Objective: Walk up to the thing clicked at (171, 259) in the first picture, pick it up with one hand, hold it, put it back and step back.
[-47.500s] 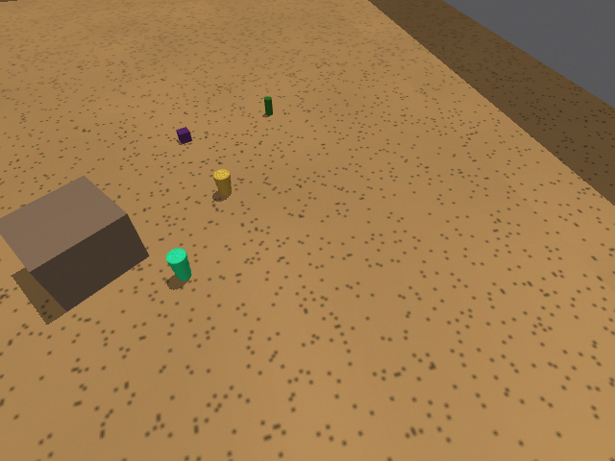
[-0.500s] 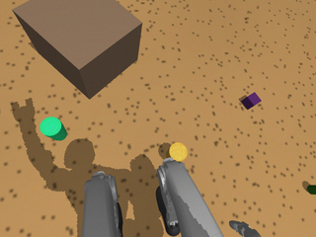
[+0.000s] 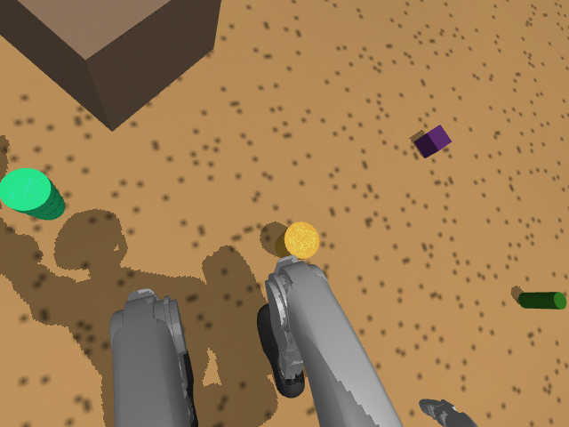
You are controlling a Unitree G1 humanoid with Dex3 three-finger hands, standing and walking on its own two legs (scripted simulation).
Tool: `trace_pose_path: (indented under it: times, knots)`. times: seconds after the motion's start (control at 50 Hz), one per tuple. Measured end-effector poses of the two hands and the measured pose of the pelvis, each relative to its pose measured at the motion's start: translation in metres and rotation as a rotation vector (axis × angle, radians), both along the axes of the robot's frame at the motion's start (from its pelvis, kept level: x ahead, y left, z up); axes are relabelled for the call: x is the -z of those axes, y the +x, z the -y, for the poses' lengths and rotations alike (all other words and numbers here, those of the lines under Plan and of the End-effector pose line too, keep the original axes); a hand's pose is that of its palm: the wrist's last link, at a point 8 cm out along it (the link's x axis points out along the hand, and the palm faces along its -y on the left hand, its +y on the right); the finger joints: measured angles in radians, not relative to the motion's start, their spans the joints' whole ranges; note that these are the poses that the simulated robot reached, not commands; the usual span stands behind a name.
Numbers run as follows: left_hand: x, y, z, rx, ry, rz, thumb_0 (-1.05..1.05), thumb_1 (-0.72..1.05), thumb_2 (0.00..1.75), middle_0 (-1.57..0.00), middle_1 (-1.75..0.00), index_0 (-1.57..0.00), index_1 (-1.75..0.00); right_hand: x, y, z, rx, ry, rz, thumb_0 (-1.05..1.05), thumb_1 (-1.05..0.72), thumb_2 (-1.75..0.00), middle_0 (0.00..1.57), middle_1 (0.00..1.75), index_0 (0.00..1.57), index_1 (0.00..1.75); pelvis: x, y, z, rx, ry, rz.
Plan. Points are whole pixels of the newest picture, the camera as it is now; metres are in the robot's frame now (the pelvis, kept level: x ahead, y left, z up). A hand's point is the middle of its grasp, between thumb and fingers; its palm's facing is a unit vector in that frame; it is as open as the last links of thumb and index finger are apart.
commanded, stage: withdraw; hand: left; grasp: from above
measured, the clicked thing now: (38, 199) +0.52 +0.31 -0.38
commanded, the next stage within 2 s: home in 0.16 s
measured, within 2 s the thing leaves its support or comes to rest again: neither
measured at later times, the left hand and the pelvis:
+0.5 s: hand out of the picture +0.47 +0.35 -0.07, palm faces -0.44 -0.08 -0.90, open 13.5 cm; pelvis +0.01 +0.00 +0.02, yaw +1 degrees
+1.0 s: hand out of the picture +0.49 +0.33 -0.19, palm faces -0.38 -0.07 -0.92, open 14.0 cm; pelvis +0.00 -0.01 -0.06, yaw +0 degrees
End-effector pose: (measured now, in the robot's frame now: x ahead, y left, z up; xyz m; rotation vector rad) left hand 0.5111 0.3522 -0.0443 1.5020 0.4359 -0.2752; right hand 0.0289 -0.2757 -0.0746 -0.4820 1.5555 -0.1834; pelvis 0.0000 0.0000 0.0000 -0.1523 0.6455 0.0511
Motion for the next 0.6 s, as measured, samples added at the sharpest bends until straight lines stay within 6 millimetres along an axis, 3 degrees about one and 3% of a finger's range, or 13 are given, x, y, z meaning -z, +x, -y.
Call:
trace_pose_path:
  times: [0.1, 0.2, 0.32, 0.48, 0.6]
  knots:
    - [0.043, -0.006, 0.006, -0.045, 0.026, 0.052, 0.0, -0.38, 0.89, -0.21, -0.87, -0.21, -0.87, 0.035, 0.002, -0.01, 0.009, 0.05, 0.017, 0.0, -0.91, -0.9, 0.21, 0.3, 0.21, 0.29, 0.026, -0.007, 0.001, -0.001, 0.0, -0.003]
    - [0.054, -0.017, 0.008, -0.106, 0.04, 0.084, 0.0, -0.39, 0.89, -0.21, -0.87, -0.21, -0.87, 0.051, 0.008, -0.019, 0.033, 0.092, 0.062, 0.0, -0.91, -0.9, 0.21, 0.3, 0.21, 0.29, 0.035, -0.009, 0.003, -0.004, 0.002, -0.005]
    - [0.025, -0.024, 0.003, -0.15, 0.054, 0.071, 0.0, -0.38, 0.89, -0.19, -0.88, -0.19, -0.87, 0.045, 0.023, -0.021, 0.037, 0.117, 0.11, 0.0, -0.91, -0.9, 0.21, 0.3, 0.21, 0.29, 0.023, -0.001, 0.005, -0.009, 0.003, -0.015]
    - [-0.029, -0.03, -0.001, -0.138, 0.048, 0.004, 0.0, -0.39, 0.89, -0.18, -0.9, -0.18, -0.89, 0.014, 0.052, -0.013, 0.006, 0.126, 0.149, 0.0, -0.91, -0.9, 0.21, 0.3, 0.21, 0.29, -0.011, 0.013, 0.005, -0.016, 0.009, -0.001]
    - [-0.041, -0.043, 0.001, -0.098, 0.016, -0.06, 0.0, -0.39, 0.89, -0.19, -0.9, -0.19, -0.89, -0.005, 0.071, -0.005, -0.04, 0.117, 0.175, 0.0, -0.91, -0.9, 0.21, 0.3, 0.21, 0.29, -0.029, 0.018, 0.007, -0.02, 0.021, 0.015]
